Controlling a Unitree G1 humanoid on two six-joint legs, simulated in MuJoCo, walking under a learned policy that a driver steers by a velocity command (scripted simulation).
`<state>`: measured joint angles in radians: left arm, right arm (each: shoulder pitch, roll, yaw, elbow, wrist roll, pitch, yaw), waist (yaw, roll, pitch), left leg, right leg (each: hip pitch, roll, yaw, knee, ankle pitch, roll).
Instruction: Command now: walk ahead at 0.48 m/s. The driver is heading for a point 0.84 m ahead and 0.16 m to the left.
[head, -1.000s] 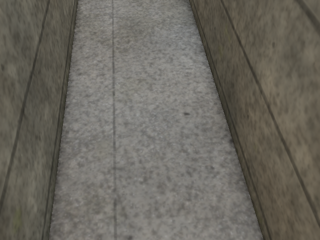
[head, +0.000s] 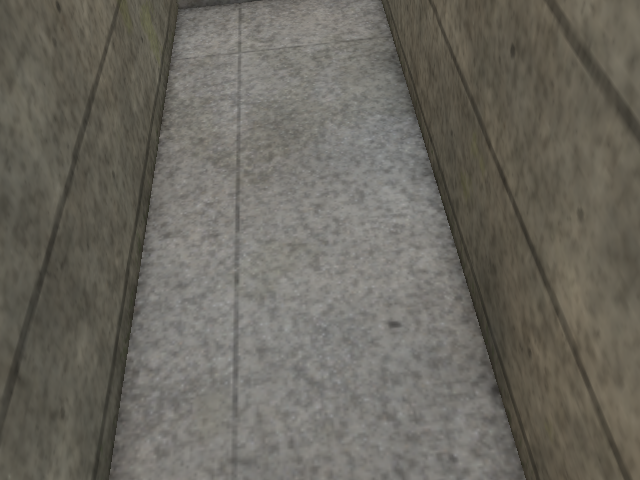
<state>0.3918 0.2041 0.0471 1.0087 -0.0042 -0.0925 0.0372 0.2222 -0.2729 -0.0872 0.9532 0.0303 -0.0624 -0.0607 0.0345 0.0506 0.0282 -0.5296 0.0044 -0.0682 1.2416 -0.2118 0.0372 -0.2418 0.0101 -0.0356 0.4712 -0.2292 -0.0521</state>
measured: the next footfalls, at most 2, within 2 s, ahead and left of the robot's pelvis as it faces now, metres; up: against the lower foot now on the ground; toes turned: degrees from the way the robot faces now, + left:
left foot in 0.36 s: +0.40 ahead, +0.19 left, +0.00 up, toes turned +1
right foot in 0.86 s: +0.72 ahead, -0.01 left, +0.00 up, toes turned -1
